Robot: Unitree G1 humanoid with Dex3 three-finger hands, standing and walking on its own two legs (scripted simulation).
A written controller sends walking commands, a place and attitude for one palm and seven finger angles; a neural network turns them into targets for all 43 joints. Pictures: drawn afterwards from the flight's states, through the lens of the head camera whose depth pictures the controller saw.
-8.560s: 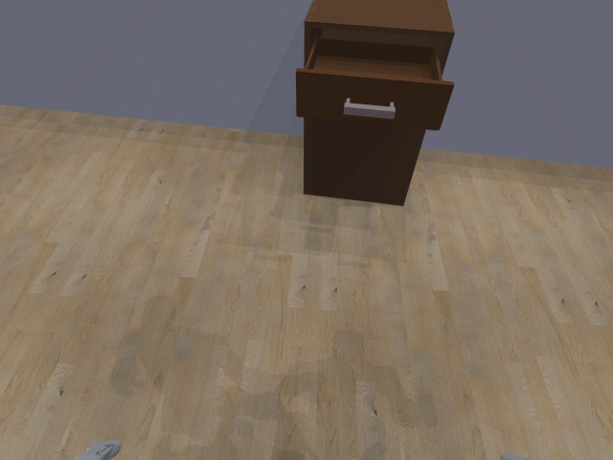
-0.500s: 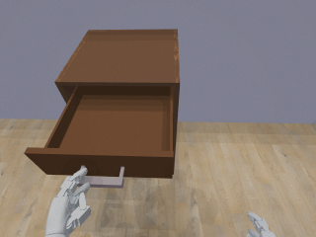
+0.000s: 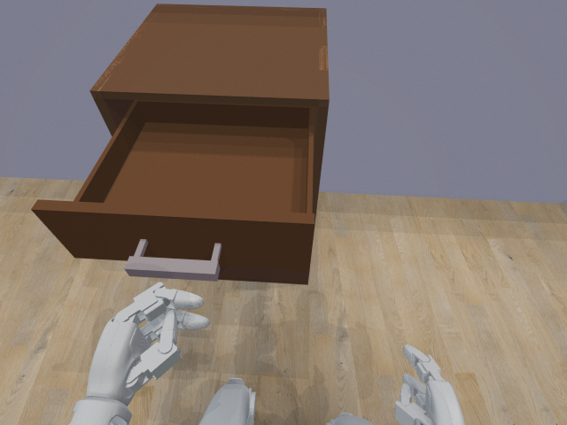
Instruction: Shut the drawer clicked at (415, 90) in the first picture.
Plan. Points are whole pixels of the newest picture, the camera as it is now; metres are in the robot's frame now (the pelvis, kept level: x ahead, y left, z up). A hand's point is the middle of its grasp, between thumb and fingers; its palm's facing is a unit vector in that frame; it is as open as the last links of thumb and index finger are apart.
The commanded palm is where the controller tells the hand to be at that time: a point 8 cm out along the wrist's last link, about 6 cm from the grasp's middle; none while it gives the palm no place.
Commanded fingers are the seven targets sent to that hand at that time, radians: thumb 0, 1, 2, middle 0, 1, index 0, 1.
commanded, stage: raise the hand and make a fist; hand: left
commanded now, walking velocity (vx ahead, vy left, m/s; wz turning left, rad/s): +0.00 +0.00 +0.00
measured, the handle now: (176, 257) +0.36 +0.20 +0.00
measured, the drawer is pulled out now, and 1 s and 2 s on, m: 0.29 0.29 0.29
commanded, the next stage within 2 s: bring the fist close to the handle in 1.18 s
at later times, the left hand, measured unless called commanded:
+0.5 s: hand (160, 353) +0.19 +0.15 +0.08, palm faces +0.00 -1.00 -0.02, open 3.1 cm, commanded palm +0.16 +0.20 +0.09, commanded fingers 0.00 0.90 0.90 -1.40 -1.60 -1.40 -1.60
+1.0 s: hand (150, 362) +0.18 +0.15 +0.10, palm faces -0.02 -1.00 -0.04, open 3.2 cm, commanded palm +0.14 +0.21 +0.10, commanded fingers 0.00 0.90 0.90 -1.40 -1.60 -1.40 -1.60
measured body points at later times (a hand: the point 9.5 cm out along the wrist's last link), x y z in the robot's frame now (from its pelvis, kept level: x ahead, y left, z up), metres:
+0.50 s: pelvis +0.02 +0.02 +0.01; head +0.06 +0.01 +0.46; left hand +0.19 +0.21 +0.09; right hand +0.24 -0.20 -0.04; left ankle +0.10 +0.14 -0.65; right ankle -0.01 -0.10 -0.65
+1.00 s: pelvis +0.03 +0.01 +0.02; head +0.05 +0.01 +0.47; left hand +0.18 +0.21 +0.10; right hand +0.22 -0.22 -0.05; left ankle +0.10 +0.14 -0.65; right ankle -0.01 -0.10 -0.65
